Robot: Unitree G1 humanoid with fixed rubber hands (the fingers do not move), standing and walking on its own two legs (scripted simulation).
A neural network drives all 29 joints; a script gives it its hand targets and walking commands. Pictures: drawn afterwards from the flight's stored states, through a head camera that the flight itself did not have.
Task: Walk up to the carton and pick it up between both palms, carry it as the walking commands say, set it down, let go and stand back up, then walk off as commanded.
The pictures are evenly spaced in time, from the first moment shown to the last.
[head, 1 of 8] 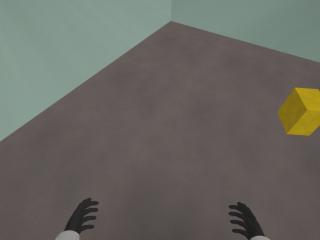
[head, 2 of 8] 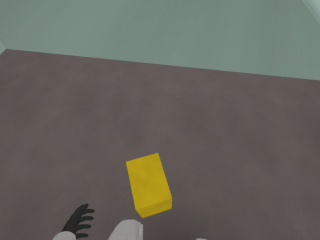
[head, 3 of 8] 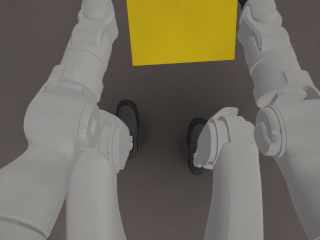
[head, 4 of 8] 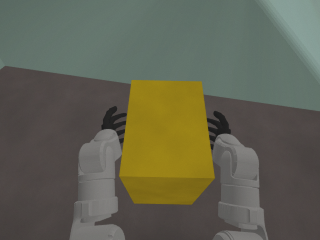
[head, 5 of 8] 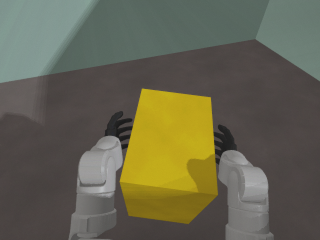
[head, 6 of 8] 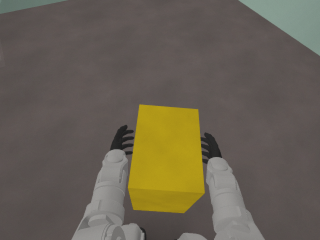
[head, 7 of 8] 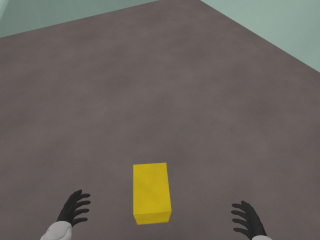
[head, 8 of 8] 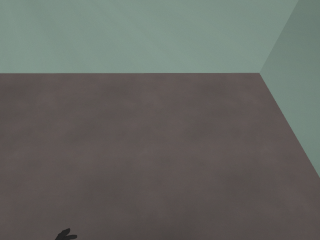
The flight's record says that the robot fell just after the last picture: no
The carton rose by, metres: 0.67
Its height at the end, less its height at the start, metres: +0.00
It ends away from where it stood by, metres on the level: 0.94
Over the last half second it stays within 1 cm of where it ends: yes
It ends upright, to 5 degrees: yes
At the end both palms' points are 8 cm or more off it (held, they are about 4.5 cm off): yes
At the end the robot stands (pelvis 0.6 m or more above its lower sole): yes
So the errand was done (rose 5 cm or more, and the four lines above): yes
